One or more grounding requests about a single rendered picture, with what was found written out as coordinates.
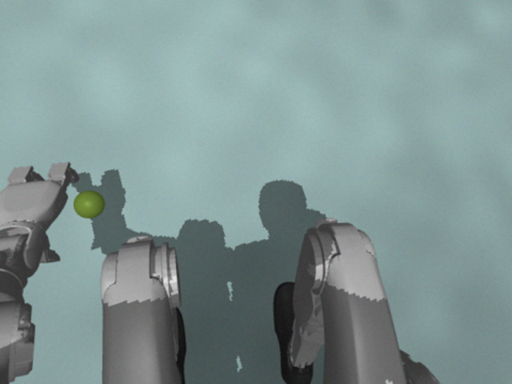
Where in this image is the left robot hand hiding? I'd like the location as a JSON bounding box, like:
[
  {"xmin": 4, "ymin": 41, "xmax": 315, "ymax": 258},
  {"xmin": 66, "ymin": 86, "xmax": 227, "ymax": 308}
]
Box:
[{"xmin": 0, "ymin": 162, "xmax": 79, "ymax": 263}]

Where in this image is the right robot hand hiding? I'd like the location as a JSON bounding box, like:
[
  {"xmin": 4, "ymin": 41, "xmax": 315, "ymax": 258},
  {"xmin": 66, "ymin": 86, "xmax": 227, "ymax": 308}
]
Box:
[{"xmin": 400, "ymin": 350, "xmax": 440, "ymax": 384}]

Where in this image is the right robot foot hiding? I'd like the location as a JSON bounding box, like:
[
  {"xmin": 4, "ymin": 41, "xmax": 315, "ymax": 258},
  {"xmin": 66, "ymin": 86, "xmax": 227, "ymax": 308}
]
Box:
[{"xmin": 274, "ymin": 282, "xmax": 313, "ymax": 384}]

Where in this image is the ball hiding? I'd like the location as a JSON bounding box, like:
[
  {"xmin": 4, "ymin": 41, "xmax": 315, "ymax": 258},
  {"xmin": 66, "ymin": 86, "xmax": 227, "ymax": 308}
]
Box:
[{"xmin": 74, "ymin": 190, "xmax": 105, "ymax": 218}]

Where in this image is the left robot arm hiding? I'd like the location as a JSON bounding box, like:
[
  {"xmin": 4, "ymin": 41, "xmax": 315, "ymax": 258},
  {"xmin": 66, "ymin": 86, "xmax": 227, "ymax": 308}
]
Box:
[{"xmin": 0, "ymin": 222, "xmax": 47, "ymax": 384}]

